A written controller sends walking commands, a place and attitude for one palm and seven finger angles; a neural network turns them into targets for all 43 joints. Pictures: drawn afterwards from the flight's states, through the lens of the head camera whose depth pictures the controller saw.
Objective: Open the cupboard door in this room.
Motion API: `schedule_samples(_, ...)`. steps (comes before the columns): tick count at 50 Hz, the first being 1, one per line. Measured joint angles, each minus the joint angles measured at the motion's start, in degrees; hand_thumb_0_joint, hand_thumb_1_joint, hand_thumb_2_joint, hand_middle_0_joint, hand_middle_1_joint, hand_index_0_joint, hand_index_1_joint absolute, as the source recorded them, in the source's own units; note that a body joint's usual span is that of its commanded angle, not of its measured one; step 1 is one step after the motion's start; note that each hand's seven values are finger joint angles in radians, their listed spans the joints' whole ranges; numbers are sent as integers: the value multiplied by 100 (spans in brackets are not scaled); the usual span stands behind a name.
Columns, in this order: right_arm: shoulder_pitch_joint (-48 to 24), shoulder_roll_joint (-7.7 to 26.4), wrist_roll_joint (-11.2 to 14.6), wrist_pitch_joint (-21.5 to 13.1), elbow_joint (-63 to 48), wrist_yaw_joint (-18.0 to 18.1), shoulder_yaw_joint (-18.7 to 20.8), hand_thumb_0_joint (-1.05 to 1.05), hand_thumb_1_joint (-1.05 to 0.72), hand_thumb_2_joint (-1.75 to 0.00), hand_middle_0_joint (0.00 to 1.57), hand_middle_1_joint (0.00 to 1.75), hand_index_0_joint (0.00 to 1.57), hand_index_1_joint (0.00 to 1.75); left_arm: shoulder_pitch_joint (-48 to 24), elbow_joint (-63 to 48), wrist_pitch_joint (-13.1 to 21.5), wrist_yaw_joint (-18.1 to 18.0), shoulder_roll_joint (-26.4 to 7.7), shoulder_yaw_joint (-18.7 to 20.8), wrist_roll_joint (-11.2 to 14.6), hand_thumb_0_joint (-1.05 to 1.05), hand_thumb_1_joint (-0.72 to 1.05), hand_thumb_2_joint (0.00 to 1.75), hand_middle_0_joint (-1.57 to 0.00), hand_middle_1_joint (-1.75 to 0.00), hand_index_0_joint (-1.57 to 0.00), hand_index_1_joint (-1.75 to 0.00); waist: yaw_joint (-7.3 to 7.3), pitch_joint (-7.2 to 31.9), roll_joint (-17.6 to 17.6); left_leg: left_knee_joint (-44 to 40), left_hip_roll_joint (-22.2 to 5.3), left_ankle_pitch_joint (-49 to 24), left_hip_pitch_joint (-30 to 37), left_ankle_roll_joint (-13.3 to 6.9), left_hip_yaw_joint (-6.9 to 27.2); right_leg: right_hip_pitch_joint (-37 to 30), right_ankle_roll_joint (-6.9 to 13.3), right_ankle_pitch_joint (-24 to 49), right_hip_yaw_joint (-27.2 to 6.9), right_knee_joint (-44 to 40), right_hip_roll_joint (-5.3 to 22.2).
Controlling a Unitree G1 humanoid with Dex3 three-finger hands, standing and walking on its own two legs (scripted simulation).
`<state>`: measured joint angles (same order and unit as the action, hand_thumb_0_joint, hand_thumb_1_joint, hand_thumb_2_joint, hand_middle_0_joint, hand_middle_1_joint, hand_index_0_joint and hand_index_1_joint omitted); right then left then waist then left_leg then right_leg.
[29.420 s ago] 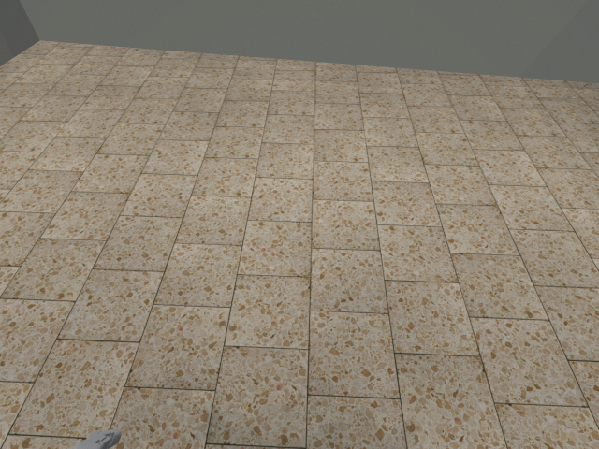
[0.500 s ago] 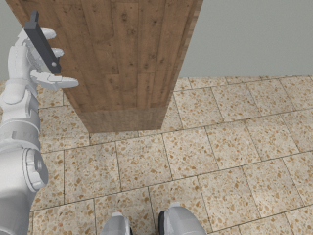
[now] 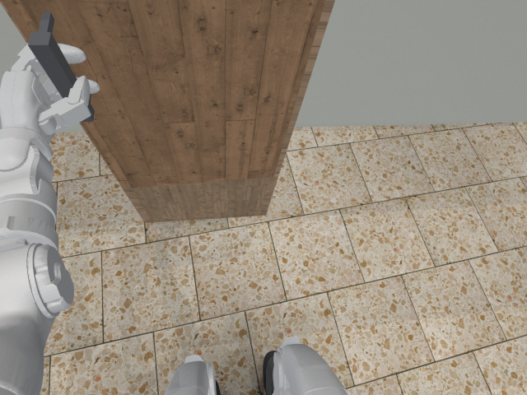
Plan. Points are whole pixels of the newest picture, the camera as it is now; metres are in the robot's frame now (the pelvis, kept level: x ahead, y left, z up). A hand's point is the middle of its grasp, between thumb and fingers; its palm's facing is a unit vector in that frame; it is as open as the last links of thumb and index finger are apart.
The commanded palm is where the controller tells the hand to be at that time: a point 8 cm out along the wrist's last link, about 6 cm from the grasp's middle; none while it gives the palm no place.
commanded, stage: close the thumb around the handle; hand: left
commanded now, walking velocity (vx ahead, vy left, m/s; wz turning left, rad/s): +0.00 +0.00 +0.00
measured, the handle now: (68, 72) +0.57 +0.24 +0.07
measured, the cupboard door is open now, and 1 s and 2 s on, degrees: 2 36 48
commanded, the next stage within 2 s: pull the door open along its arc in 0.02 s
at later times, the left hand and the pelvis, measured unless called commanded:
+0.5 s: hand (82, 130) +0.47 +0.20 +0.07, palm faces -0.04 -1.00 -0.01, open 5.9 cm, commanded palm +0.41 +0.25 +0.07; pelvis +0.01 +0.01 +0.01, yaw -2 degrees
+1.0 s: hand (161, 221) +0.34 +0.10 +0.07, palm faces +0.44 -0.90 +0.01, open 6.1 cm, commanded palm +0.28 +0.13 +0.07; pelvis +0.00 -0.02 +0.02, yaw +2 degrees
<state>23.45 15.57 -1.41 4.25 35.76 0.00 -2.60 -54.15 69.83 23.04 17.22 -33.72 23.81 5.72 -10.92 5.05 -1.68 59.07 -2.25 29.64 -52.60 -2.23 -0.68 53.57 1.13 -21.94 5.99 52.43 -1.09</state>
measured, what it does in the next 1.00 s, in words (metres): stands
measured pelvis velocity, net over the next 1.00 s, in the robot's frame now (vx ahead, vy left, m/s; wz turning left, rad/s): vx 0.00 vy -0.02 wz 0.04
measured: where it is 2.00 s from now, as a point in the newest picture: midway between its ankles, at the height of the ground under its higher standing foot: outside the picture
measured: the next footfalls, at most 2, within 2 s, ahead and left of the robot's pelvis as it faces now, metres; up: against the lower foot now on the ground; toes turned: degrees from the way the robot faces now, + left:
none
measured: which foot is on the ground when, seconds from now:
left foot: down 0.00-1.00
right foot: down 0.00-1.00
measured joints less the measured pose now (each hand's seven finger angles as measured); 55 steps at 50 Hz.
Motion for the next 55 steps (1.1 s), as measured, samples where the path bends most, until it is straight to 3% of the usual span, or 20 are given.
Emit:
schedule_samples(9,-2,-12,16,17,-74,18,-42,1,-91,-90,21,30,21,30,-137,54,-76,106,-140,79,-49,0,71,82,-35,-134,-35,-135,-53,-1,15,52,-8,12,-103,-12,-17,109,-9,2,-19,44,-7)
schedule_samples(15,68,-16,53,113,-225,-17,-8,1,-91,-90,20,30,20,30,344,-413,-151,193,-27,206,100,0,71,80,-34,-134,-36,-135,-14,27,-9,-77,-37,9,61,-34,-134,4,-34,39,-136,-60,-47)
schedule_samples(22,113,-54,152,216,-390,-102,66,1,-91,-90,20,30,20,30,1449,-1484,-196,173,503,95,410,0,71,76,-34,-134,-35,-135,142,149,-14,-382,-24,-27,479,-57,-250,-347,-67,71,-259,-294,-57)
schedule_samples(29,-88,-101,228,141,-551,-189,182,1,-91,-90,20,30,20,30,2883,-2940,-270,14,1243,-411,664,0,69,74,-34,-134,-35,-135,385,289,-23,-687,47,-81,970,-66,-322,-774,-97,71,-344,-480,-9)
schedule_samples(31,-200,-126,233,57,-591,-206,230,1,-91,-90,20,30,20,30,3278,-3429,-306,-298,1559,-617,689,0,69,74,-35,-134,-35,-134,486,301,-40,-736,62,-93,1082,-62,-328,-877,-100,70,-354,-509,1)
schedule_samples(34,-431,-183,196,-85,-599,-265,292,1,-91,-90,20,30,20,30,3785,-4117,-300,-1146,2136,-964,554,0,69,75,-34,-134,-35,-131,638,306,-58,-765,99,-109,1191,-50,-333,-965,-104,55,-364,-485,37)
schedule_samples(39,-859,-321,48,-183,-547,-291,302,1,-91,-90,20,30,20,30,4235,-4757,-268,-2641,2974,-1576,32,0,68,78,-33,-134,-36,-128,868,261,-40,-682,164,-108,1287,-29,-286,-1039,-73,-32,-320,-292,110)
schedule_samples(45,-1229,-502,-157,-199,-425,-224,237,1,-91,-90,20,30,20,30,4392,-4954,-396,-4152,3614,-2177,-618,0,68,81,-33,-134,-35,-128,1038,229,-9,-566,217,-128,1335,53,-150,-1101,21,-128,-187,-82,179)
schedule_samples(49,-1286,-597,-223,-227,-367,-161,211,1,-91,-90,20,30,20,30,4632,-5103,-510,-4552,3762,-2496,-836,0,69,81,-32,-134,-34,-130,1086,224,11,-597,211,-169,1435,124,-71,-1208,95,-140,-109,-72,178)
schedule_samples(55,-1182,-585,-240,-290,-349,-115,234,1,-91,-90,20,30,20,30,5277,-5579,-631,-4690,3868,-2986,-907,1,69,77,-32,-133,-33,-132,1090,182,-12,-713,184,-236,1651,224,16,-1424,199,-135,-22,-137,151)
